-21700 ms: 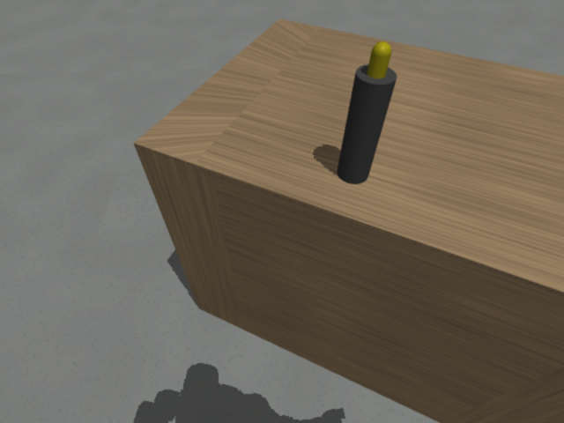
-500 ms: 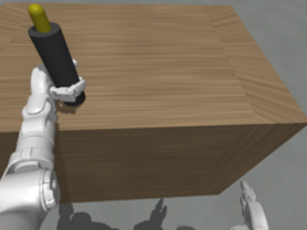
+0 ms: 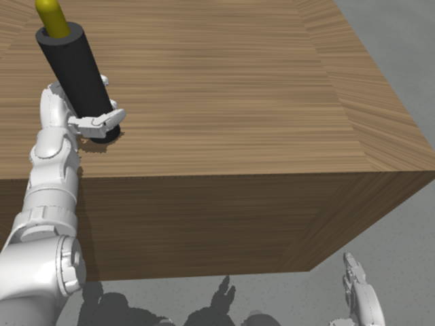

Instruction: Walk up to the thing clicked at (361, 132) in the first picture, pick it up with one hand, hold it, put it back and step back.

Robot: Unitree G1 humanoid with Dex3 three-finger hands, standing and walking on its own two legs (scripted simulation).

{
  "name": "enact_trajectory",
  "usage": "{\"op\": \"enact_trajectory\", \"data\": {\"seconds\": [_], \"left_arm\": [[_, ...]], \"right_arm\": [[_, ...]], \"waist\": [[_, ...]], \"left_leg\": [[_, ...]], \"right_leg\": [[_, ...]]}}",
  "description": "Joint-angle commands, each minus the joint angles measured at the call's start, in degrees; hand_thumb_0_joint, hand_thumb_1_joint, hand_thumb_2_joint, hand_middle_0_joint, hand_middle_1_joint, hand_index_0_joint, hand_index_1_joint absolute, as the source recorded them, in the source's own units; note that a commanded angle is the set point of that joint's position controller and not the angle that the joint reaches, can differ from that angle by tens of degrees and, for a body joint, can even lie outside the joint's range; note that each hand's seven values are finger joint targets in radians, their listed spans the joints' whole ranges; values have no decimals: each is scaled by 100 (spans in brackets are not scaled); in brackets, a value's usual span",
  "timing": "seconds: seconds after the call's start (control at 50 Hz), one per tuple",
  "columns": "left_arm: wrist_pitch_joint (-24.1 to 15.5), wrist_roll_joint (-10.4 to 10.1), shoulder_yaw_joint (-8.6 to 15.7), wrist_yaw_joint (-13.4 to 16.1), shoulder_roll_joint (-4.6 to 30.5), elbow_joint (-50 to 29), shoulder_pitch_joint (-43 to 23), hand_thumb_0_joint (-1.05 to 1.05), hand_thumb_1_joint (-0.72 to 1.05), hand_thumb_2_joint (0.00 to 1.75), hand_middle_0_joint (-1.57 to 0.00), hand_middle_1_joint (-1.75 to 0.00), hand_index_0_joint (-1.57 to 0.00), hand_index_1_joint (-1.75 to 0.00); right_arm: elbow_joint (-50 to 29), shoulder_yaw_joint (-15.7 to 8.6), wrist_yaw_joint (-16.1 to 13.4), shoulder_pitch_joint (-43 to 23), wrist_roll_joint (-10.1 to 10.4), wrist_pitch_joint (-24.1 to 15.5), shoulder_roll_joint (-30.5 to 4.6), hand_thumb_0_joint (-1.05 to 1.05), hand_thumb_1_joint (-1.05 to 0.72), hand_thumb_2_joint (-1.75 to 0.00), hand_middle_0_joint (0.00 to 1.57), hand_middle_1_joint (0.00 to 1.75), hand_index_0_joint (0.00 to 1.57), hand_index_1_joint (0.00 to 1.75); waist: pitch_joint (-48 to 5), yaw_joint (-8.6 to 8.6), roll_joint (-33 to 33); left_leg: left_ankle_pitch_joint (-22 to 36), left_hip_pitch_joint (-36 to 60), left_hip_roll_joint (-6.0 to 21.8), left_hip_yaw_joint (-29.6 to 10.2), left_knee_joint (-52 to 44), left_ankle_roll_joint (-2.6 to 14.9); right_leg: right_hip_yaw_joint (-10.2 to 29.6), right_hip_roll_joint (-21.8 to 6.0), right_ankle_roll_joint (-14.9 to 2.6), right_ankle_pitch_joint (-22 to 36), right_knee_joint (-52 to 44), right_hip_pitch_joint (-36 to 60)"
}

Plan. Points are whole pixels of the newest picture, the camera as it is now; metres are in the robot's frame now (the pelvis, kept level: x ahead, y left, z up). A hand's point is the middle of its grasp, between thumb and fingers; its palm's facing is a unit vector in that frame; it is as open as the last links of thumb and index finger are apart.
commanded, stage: open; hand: left
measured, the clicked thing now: (81, 80) +0.47 +0.21 +0.19
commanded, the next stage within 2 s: withdraw in 0.26 s
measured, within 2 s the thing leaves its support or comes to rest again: neither
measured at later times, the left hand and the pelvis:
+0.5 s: hand (94, 104) +0.48 +0.21 +0.13, palm faces +0.17 -0.99 +0.00, open 16.0 cm; pelvis +0.00 +0.00 +0.00, yaw +0 degrees
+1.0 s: hand out of the picture +0.47 +0.31 +0.26, palm faces +0.31 -0.93 -0.21, open 17.4 cm; pelvis +0.01 +0.00 +0.01, yaw +0 degrees
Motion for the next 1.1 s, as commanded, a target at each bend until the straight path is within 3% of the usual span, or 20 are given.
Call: {"op": "enact_trajectory", "data": {"seconds": [0.0,0.14,0.16,0.26,0.34,0.38,0.52,0.58,0.6,0.66,0.74,0.78,0.82,0.84,0.86,0.88,0.92,0.94,0.98,1.08], "left_arm": [[-383,-54,97,-9,1243,-1155,-2668,0,-35,47,-77,-70,-79,-69],[-304,-33,248,35,1370,-1004,-2521,0,-48,31,-55,-47,-56,-46],[-338,-36,7,15,1122,-1298,-2755,0,-48,29,-52,-43,-53,-43],[-385,-22,256,71,1494,-1303,-2785,0,-51,23,-41,-33,-42,-33],[-373,-40,36,64,1116,-1348,-2618,0,-56,13,-26,-19,-26,-19],[-370,12,255,114,1602,-1468,-2768,0,-50,13,-16,-16,-17,-15],[-254,7,692,214,2357,-2083,-3343,0,-51,11,-6,-9,-7,-8],[-38,105,834,63,2833,-2137,-3470,0,-53,10,-6,-8,-7,-8],[106,126,588,-6,2533,-2003,-3408,0,-50,8,-5,-6,-6,-6],[557,76,710,-269,2815,-1559,-3313,0,-51,6,-7,-6,-8,-5],[1239,80,72,-748,2226,-489,-3210,0,-50,5,-6,-4,-8,-3],[1398,54,340,-904,2806,-549,-3566,0,-53,4,-7,-5,-9,-4],[1506,27,264,-1059,2651,-335,-3704,0,-59,5,-6,-5,-6,-6],[1118,616,303,-717,3601,-1983,-4470,0,-57,2,-7,-6,-8,-5],[1122,669,489,-582,3649,-741,-3806,0,-56,2,-7,-7,-8,-6],[1187,678,284,-572,3228,104,-3093,0,-55,1,-7,-8,-9,-6],[1064,732,460,-487,3653,-682,-3598,0,-57,3,-6,-9,-8,-8],[1067,811,476,-441,3621,-157,-3168,0,-56,2,-6,-9,-8,-7],[939,899,876,-344,4320,-891,-3643,0,-55,3,-5,-8,-7,-7],[701,931,950,-168,4148,-976,-3052,0,-55,2,-5,-3,-4,-3]], "right_arm": [[-1067,-379,-56,-71,7,-295,-789,0,52,-5,5,5,5,5],[-1092,-434,-23,-82,-20,-238,-885,0,53,-5,5,5,5,5],[-1008,-283,-5,-125,-12,-236,-687,0,53,-5,5,5,5,5],[-1201,-444,-56,-87,-16,-231,-877,0,53,-5,5,5,5,5],[-1172,-270,-40,-101,-7,-236,-693,0,52,-5,5,5,5,5],[-1124,-572,-73,29,-23,-195,-981,0,54,-5,5,5,5,5],[-1517,-568,-117,-93,48,-166,-993,0,54,-5,5,5,5,5],[-1355,-526,-139,-6,86,-172,-963,0,53,-5,5,5,5,5],[-1224,-422,-126,-56,98,-170,-820,0,54,-5,5,5,5,5],[-768,-396,-140,-173,164,-227,-790,0,55,-5,5,5,5,5],[-558,-279,-97,-298,206,-318,-784,0,56,-4,5,5,5,5],[-778,-300,-115,-401,209,-361,-952,0,58,-4,5,5,5,5],[-569,-206,-94,-254,204,-419,-836,0,58,-5,5,5,5,5],[-1050,-273,-44,-415,129,-440,-986,0,57,-5,5,5,5,5],[-180,-298,-39,220,100,-361,-915,0,56,-5,5,5,5,5],[-292,-164,-7,42,117,-353,-861,0,57,-5,5,5,5,5],[-543,-574,-12,-71,123,-350,-1199,0,57,-5,5,5,5,5],[-78,-576,12,383,99,-299,-1162,0,57,-5,5,5,5,5],[-703,-425,85,38,122,-285,-1152,0,58,-5,5,5,5,5],[-528,-312,110,-285,179,-294,-966,0,57,-5,5,5,5,5]], "waist": [[-2339,-102,306],[-2207,-52,392],[-2148,-20,509],[-2497,-43,421],[-2403,-34,462],[-2508,-44,484],[-2940,47,516],[-3026,61,791],[-2798,61,841],[-2276,119,880],[-1481,49,576],[-1721,53,483],[-1517,40,439],[-2151,271,860],[-1901,145,702],[-1154,160,20],[-1856,106,132],[-1540,120,41],[-2394,304,198],[-2373,548,586]], "left_leg": [[1665,1211,-136,244,-593,181],[1535,1057,-121,230,-632,145],[1436,1035,-133,226,-639,145],[1509,1143,-127,233,-611,148],[1753,1262,-104,205,-607,124],[1765,1232,-139,249,-550,158],[2252,1398,-186,277,-563,162],[2504,1576,-194,309,-584,141],[2481,1624,-182,282,-653,123],[2267,1498,-174,284,-796,118],[1788,1323,-120,199,-1096,124],[1697,1337,-157,236,-1121,166],[1573,1332,-150,224,-1210,172],[1851,1741,-209,300,-1155,69],[1891,1637,-227,330,-1117,79],[1554,1179,-237,317,-1216,148],[1675,1602,-209,296,-1242,150],[1762,1474,-192,274,-1217,132],[2114,1703,-224,290,-1172,102],[2464,1777,-246,314,-1199,34]], "right_leg": [[-359,185,-305,1431,-434,1010],[-374,200,-337,1259,-428,929],[-369,203,-339,1193,-446,878],[-372,214,-323,1251,-410,1041],[-398,229,-343,1376,-387,921],[-353,211,-321,1473,-403,1051],[-317,177,-287,2013,-440,1823],[-290,154,-289,2236,-508,1892],[-322,171,-307,2133,-536,1745],[-343,181,-333,1885,-685,1548],[-428,247,-389,1346,-897,1102],[-404,222,-356,1325,-996,1247],[-433,236,-354,1211,-1024,1210],[-435,173,-298,1555,-981,1378],[-453,182,-285,1618,-961,1369],[-475,210,-251,1336,-1060,1312],[-454,188,-241,1478,-1040,1486],[-473,195,-253,1516,-1016,1366],[-443,149,-244,1867,-1020,1860],[-432,107,-290,2030,-1034,2031]]}}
